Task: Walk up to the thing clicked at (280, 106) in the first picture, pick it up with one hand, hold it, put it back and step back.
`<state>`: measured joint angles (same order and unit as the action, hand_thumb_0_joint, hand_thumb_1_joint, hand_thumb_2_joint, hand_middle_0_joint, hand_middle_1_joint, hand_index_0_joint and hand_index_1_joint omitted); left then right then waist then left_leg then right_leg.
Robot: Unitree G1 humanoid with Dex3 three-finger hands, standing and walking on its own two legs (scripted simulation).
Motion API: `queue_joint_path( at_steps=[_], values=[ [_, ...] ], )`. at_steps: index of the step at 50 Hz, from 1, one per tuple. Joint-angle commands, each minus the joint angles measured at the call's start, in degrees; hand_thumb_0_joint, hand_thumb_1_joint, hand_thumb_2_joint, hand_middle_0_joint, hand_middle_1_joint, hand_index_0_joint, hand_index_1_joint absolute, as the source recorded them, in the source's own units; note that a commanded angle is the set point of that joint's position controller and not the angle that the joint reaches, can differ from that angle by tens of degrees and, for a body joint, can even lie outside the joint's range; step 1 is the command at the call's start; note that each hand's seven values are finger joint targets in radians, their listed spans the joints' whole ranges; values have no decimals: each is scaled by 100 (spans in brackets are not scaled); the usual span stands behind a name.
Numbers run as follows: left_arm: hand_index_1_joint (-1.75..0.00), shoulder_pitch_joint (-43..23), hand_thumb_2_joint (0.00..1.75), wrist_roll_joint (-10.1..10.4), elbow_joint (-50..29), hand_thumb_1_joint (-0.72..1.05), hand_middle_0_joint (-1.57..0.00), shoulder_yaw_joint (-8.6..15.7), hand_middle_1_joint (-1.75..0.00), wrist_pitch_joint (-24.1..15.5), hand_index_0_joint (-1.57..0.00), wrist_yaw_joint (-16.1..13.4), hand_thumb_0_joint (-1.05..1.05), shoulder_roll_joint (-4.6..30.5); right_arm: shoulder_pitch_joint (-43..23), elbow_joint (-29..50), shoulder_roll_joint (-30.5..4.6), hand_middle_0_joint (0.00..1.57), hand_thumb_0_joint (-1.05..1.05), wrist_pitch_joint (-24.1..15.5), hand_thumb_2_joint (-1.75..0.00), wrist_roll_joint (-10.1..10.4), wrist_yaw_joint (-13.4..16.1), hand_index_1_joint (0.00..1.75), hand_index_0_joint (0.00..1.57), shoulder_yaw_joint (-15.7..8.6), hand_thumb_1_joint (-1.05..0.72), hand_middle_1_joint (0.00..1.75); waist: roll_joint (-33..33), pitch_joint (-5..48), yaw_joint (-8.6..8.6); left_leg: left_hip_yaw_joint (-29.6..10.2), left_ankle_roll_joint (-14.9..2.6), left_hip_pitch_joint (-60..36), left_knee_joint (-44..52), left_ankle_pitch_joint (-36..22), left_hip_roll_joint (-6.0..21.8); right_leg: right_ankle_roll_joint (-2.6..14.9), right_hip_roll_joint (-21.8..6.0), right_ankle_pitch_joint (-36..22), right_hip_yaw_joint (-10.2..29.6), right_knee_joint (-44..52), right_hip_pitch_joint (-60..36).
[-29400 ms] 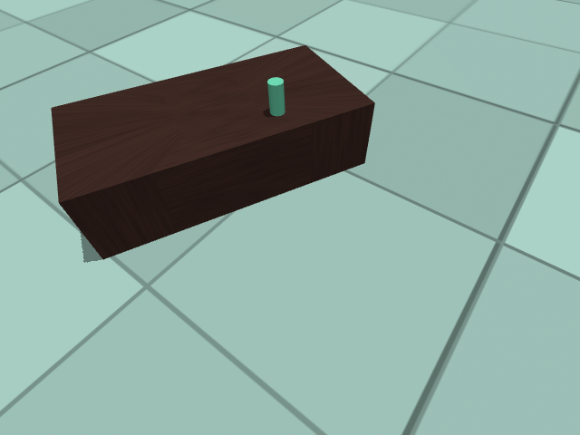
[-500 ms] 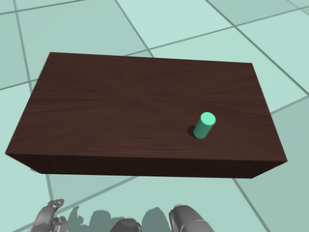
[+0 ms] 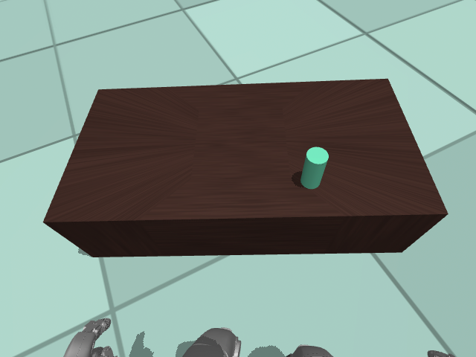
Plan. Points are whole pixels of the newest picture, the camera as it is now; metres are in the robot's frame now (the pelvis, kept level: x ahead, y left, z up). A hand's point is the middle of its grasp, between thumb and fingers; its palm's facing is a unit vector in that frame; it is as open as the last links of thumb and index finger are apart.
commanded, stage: step back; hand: right
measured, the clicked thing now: (313, 168) +0.68 -0.18 -0.33
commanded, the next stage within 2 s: none
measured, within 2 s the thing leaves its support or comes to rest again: neither
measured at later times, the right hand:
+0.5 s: hand out of the picture -0.01 -0.30 -0.15, palm faces -0.02 +0.91 -0.42, open 7.4 cm
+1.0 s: hand out of the picture -0.20 -0.30 -0.14, palm faces -0.11 +0.90 -0.42, open 7.4 cm
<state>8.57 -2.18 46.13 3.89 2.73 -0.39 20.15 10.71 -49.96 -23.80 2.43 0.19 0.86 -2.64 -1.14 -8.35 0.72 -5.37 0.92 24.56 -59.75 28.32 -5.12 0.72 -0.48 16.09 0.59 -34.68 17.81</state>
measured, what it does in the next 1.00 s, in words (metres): walks backwards: left foot, then right foot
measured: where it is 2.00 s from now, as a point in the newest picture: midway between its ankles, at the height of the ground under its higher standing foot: outside the picture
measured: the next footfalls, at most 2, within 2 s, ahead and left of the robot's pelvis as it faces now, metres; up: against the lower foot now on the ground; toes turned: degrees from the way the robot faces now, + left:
left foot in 0.10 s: -0.01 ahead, +0.12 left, +0.00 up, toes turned +1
right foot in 0.46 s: -0.11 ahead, -0.16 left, +0.00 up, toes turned +2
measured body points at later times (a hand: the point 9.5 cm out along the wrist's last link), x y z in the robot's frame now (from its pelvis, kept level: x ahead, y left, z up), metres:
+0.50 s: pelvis -0.14 -0.03 -0.02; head -0.09 -0.03 +0.43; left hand -0.05 +0.29 -0.13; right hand -0.01 -0.35 -0.12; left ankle -0.05 +0.11 -0.73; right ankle -0.15 -0.16 -0.73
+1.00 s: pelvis -0.30 -0.04 +0.00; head -0.24 -0.01 +0.44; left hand -0.21 +0.29 -0.12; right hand -0.19 -0.34 -0.11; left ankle -0.25 +0.08 -0.73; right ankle -0.31 -0.18 -0.65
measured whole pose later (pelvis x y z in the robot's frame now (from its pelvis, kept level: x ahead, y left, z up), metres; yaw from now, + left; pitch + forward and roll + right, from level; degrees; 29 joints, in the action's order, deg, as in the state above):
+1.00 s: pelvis -0.30 -0.04 +0.00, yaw +3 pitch -2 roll -1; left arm 7.9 -0.7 47.7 4.4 4.0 -0.7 23.1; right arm 9.7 -49.9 -20.9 2.3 -2.3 0.1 -2.2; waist 1.3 -9.1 0.6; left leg -1.4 -1.2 19.9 -35.0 13.3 0.6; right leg -0.1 5.7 29.5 7.2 -66.8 26.3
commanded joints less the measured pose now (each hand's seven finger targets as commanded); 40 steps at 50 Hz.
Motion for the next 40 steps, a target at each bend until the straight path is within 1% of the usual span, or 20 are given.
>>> queue_joint_path(
  at_steps=[1,3,4,5,6,7,10,17,22,23,24,25,26,28,29,34,36,38,39,40],
  values=[
    [-30,-42,90,15,-596,90,-20,380,-30,-105,-20,-128,0,1393,135,471,-896,20,0,-220,-90,-85,75,30,20,-240,-90,30,1191,1137,181,297,-51,79,1928,-37,373,1068,-1335,-2777,1162,309,-1632],
    [-30,-219,90,96,-653,90,-20,364,-30,-30,-20,-80,0,1516,586,293,-870,20,0,-267,-90,-132,64,30,20,-300,-90,30,1060,1309,-55,675,-133,-782,3265,-1235,300,871,-1147,-2582,880,-206,-1255],
    [-30,-125,90,110,-680,90,-20,313,-30,0,-20,-61,0,1416,586,300,-957,20,0,-309,-90,-171,63,30,20,-344,-90,30,776,1317,-61,370,-201,-1172,3680,-2135,501,612,-958,-2115,775,-417,-851],
    [-30,18,90,131,-751,90,-20,253,-30,18,-20,-33,0,1177,514,397,-1411,20,0,-335,-90,-271,62,30,20,-471,-90,30,-238,1386,25,-1218,-593,-1693,3703,-3013,1627,247,-391,-780,466,-1041,249],
    [-30,-391,90,173,-839,90,-20,309,-30,12,-20,-81,0,1261,230,526,-2066,20,0,-293,-90,-208,1,30,20,-583,-90,30,-1330,1274,-189,-2361,-1567,-1320,3869,-3825,2618,12,450,1715,64,-1982,729],
    [-30,-694,90,85,-775,90,-20,382,-30,18,-20,-135,0,1353,306,527,-2002,20,0,-323,-90,-247,19,30,20,-603,-90,30,-988,1176,-391,-2744,-1883,-991,3902,-3964,2820,-11,500,2186,833,-3020,697],
    [-30,-133,90,211,-507,90,-20,363,-30,18,-20,-120,0,1228,-167,550,-1358,20,0,-314,-90,-217,130,30,20,-410,-90,30,-358,953,70,-1053,-1343,-1483,3318,-4649,2016,51,632,1467,1169,-3774,1296],
    [-30,-90,90,95,-512,90,-20,365,-30,-70,-20,-55,0,1171,133,678,-1330,20,0,-228,-90,-219,124,30,20,-469,-90,30,-791,1127,-313,-860,-1572,-2023,3073,-4204,2033,-271,400,1432,605,-2103,919],
    [-30,769,90,55,-2,90,-20,380,-30,-156,-20,-12,0,1137,-399,822,-1452,20,0,-62,-90,-135,48,30,20,-442,-90,30,-1004,1390,126,-542,-1021,-847,2611,-2713,1708,20,246,-159,-123,838,-914],
    [-30,817,90,-18,-1,90,-20,433,-30,-189,-20,-21,0,1335,-354,833,-1237,20,0,-47,-90,-98,35,30,20,-373,-90,30,-630,1315,149,-486,-705,-175,2346,-1803,1421,136,-8,-147,376,970,-1216],
    [-30,785,90,-76,-72,90,-20,572,-30,-223,-20,-5,0,1853,-297,919,-879,20,0,-41,-90,-48,28,30,20,-290,-90,30,917,1021,126,-174,-284,974,1198,-182,375,529,-1187,236,2293,1374,-1170],
    [-30,355,90,-60,-284,90,-20,659,-30,-197,-20,-3,0,2428,-563,939,-949,20,0,-21,-90,-60,148,30,20,-355,-90,30,1820,785,363,-209,-127,631,-186,850,-19,1520,-2296,-43,3365,1855,305],
    [-30,-4,90,-33,-443,90,-20,601,-30,-240,-20,-27,0,2240,-433,824,-1161,20,0,-6,-90,-50,151,30,20,-402,-90,30,1428,559,170,-645,-64,411,-986,652,118,1638,-2350,-201,3331,1833,733],
    [-30,-549,90,-2,-527,90,-20,435,-30,-241,-20,-89,0,1644,-32,563,-1109,20,0,-55,-90,27,125,30,20,-357,-90,30,637,579,-187,-571,-80,480,-1139,-11,-99,1158,-1450,-1589,1673,1063,275],
    [-30,-595,90,-24,-523,90,-20,459,-30,-220,-20,-97,0,1608,118,524,-1057,20,0,-74,-90,16,129,30,20,-329,-90,30,824,639,-207,-403,-18,363,-1201,-90,-124,1093,-1323,-1637,1348,932,253],
    [-30,11,90,-65,-500,90,-20,424,-30,-148,-20,-178,0,1570,-71,623,-946,20,0,-125,-90,-116,104,30,20,-269,-90,30,1233,849,263,49,25,450,632,205,189,1119,-1406,-2067,1316,648,-998],
    [-30,0,90,3,-507,90,-20,411,-30,-108,-20,-167,0,1600,94,553,-905,20,0,-155,-90,-146,80,30,20,-280,-90,30,1338,1038,212,315,-50,0,1674,82,316,1049,-1418,-2205,1306,441,-1092],
    [-30,-310,90,60,-591,90,-20,353,-30,-29,-20,-131,0,1630,636,303,-942,20,0,-161,-90,-164,57,30,20,-360,-90,30,1199,1204,-78,624,-179,-986,3000,-932,294,843,-1293,-1856,1101,66,-575],
    [-30,-146,90,81,-587,90,-20,273,-30,9,-20,-110,0,1480,683,244,-1032,20,0,-183,-90,-201,65,30,20,-407,-90,30,866,1219,-93,391,-248,-1343,3599,-1489,414,572,-1060,-1351,963,-273,-213],
    [-30,55,90,107,-593,90,-20,209,-30,25,-20,-83,0,1232,565,293,-1400,20,0,-196,-90,-287,64,30,20,-506,-90,30,-152,1254,-11,-1210,-631,-1800,3818,-1764,1488,251,-481,-65,616,-1029,830]
  ],
)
